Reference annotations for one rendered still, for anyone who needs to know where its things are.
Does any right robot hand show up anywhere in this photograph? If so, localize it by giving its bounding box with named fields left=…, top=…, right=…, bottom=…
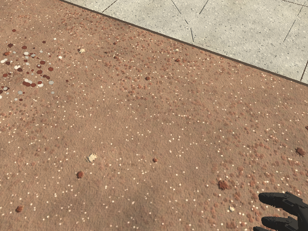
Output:
left=253, top=192, right=308, bottom=231

